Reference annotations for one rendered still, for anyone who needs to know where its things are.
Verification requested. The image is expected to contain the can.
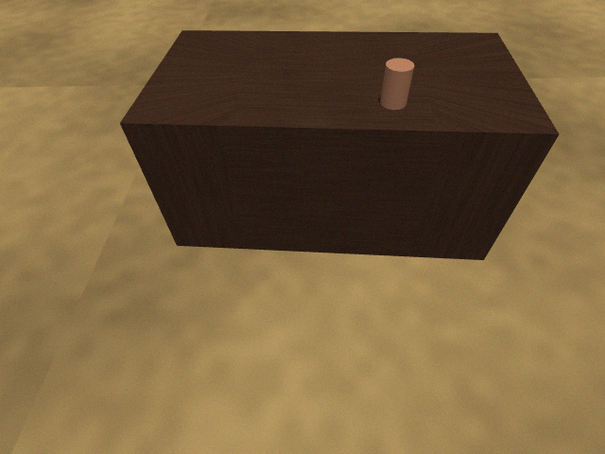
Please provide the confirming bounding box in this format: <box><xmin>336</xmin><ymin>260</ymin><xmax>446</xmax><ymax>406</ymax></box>
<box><xmin>380</xmin><ymin>58</ymin><xmax>414</xmax><ymax>110</ymax></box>

